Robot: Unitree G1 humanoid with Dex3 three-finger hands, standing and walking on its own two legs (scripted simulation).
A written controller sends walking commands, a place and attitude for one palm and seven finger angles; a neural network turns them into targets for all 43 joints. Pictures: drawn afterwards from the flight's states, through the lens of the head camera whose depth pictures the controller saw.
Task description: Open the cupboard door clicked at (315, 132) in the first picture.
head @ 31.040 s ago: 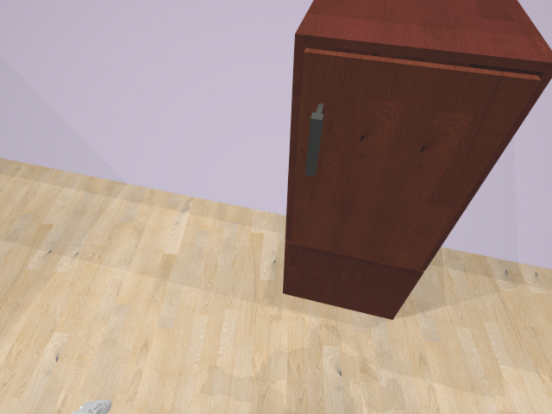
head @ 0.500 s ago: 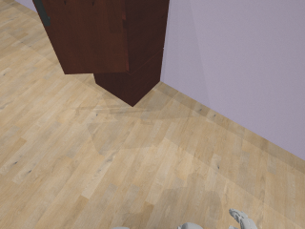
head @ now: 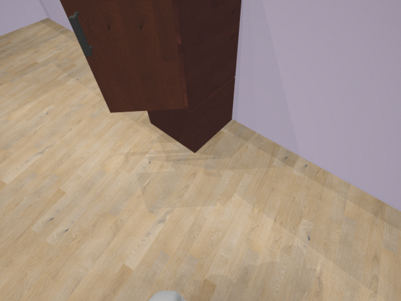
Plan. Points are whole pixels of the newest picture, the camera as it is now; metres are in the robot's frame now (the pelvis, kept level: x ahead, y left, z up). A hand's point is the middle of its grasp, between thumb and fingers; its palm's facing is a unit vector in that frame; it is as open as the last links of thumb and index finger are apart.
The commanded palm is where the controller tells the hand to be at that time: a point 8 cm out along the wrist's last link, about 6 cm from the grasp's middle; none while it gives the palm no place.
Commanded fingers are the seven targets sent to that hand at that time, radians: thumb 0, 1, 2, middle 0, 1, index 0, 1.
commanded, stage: take the last steps up to it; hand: left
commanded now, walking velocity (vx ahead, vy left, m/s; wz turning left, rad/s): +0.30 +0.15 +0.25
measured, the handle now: (82, 34) +0.98 +0.49 +0.04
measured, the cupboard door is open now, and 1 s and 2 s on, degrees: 43 43 43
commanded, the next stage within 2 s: come to a stop and stand still in 1.22 s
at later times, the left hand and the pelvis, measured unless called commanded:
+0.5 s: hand out of the picture +0.05 +0.30 -0.18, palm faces +0.18 -0.97 -0.17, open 7.4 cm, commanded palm none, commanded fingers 0.00 0.90 0.90 -0.20 -0.30 -0.20 -0.30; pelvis +0.09 +0.12 +0.00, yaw +5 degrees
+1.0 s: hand (105, 201) +0.40 +0.31 -0.17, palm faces +0.07 -0.99 -0.15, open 7.4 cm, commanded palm none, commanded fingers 0.00 0.90 0.90 -0.20 -0.30 -0.20 -0.30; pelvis +0.29 +0.15 -0.02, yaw +4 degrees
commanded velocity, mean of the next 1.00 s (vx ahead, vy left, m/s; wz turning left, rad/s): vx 0.29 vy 0.09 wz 0.00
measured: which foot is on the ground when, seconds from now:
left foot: up 0.00-0.30, down 0.32-0.96, up 0.98-1.00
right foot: down 0.00-0.32, up 0.34-0.94, down 0.96-1.00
